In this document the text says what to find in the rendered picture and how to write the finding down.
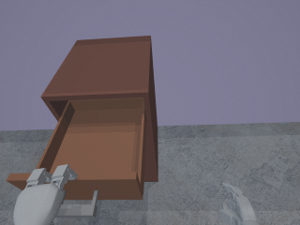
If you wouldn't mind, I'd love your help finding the drawer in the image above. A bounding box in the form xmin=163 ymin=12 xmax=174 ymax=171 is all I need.
xmin=6 ymin=97 xmax=147 ymax=201

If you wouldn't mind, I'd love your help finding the robot right hand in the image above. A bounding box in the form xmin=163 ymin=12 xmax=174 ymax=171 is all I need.
xmin=220 ymin=183 xmax=258 ymax=225

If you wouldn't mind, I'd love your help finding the robot left hand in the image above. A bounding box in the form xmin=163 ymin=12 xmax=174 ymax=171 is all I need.
xmin=13 ymin=164 xmax=78 ymax=225

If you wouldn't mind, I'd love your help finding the cabinet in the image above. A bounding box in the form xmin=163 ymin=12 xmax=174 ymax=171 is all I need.
xmin=41 ymin=36 xmax=158 ymax=182

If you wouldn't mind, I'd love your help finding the handle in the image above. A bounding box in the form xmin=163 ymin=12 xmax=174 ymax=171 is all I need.
xmin=55 ymin=190 xmax=99 ymax=218

